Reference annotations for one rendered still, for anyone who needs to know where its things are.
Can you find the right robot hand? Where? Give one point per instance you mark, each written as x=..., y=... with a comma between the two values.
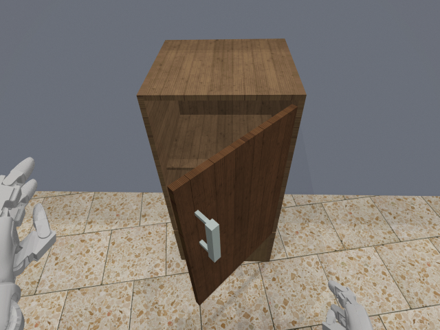
x=353, y=317

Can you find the left robot hand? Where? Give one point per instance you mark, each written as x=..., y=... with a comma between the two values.
x=14, y=197

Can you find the cupboard door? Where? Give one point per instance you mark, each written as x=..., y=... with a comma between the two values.
x=239, y=187

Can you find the handle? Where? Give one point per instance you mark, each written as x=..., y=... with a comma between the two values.
x=212, y=236

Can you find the robot left forearm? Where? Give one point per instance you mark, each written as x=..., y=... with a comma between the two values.
x=11, y=316

